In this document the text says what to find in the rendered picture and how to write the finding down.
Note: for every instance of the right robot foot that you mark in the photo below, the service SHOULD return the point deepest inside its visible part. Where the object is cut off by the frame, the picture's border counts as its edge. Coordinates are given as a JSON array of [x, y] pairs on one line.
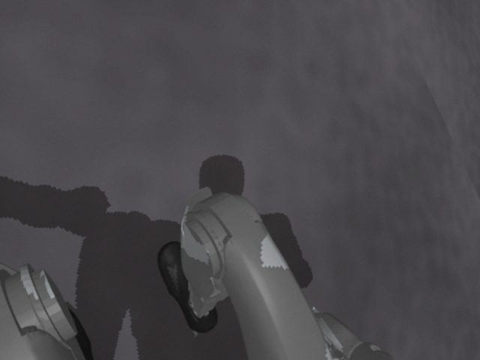
[[170, 265]]

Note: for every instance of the left robot foot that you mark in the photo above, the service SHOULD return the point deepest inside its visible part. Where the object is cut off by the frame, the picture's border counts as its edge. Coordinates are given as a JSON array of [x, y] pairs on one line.
[[82, 338]]

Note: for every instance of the right robot hand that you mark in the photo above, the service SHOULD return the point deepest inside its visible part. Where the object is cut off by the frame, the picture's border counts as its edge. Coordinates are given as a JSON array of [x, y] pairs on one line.
[[340, 337]]

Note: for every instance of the right robot arm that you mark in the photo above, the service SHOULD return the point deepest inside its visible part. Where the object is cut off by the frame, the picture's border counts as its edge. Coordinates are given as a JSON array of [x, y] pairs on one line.
[[369, 351]]

